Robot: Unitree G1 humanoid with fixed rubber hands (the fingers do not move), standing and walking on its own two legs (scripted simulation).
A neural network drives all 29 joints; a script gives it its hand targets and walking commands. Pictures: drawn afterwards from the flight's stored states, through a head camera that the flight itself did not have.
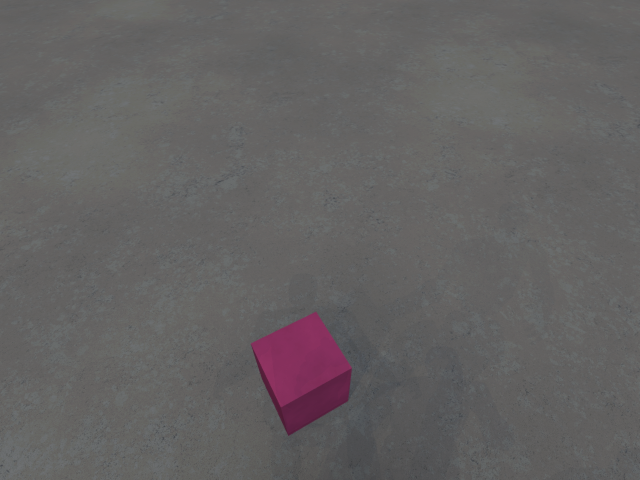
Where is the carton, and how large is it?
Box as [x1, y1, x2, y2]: [251, 312, 351, 435]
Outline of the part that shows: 316,312 251,343 262,379 288,435 345,402 348,397 351,367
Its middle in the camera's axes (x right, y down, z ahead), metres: -0.05 +0.39 +1.14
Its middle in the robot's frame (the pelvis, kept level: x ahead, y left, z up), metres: +0.52 +0.09 -0.64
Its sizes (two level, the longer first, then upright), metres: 0.210 0.200 0.250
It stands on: the floor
